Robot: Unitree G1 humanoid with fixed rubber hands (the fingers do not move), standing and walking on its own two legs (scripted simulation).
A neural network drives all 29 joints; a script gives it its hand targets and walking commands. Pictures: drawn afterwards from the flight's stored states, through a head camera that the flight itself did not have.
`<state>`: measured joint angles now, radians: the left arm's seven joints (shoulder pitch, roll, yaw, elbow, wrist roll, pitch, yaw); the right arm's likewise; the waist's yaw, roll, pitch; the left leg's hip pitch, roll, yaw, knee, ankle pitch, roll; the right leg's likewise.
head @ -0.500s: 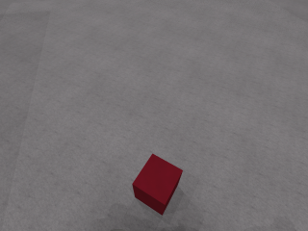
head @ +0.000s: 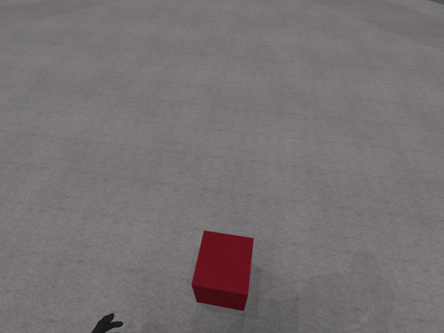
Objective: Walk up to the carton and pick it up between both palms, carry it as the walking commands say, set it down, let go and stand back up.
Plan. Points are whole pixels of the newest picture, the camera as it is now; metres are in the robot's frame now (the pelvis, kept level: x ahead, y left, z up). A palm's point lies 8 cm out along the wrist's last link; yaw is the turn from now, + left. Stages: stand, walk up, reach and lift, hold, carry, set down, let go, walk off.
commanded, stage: walk up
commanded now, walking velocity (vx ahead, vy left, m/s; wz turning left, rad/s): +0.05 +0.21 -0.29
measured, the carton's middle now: (224, 271) +0.44 +0.00 -0.64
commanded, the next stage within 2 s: stand in 1.06 s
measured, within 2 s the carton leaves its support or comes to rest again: neither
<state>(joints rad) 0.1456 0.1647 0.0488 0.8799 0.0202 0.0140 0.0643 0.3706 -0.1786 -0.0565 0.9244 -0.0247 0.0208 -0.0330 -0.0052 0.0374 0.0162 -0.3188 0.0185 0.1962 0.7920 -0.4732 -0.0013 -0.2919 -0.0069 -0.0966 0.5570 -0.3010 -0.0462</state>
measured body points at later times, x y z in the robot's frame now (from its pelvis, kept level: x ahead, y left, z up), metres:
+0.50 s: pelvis +0.01 +0.07 +0.02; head +0.03 +0.11 +0.46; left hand +0.11 +0.33 -0.14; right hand +0.02 -0.21 -0.10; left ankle +0.04 +0.20 -0.73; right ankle -0.03 -0.09 -0.65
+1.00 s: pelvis +0.02 +0.02 +0.01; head +0.03 +0.02 +0.46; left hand +0.13 +0.24 -0.14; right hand +0.01 -0.22 -0.15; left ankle +0.02 +0.14 -0.73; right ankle -0.01 -0.09 -0.73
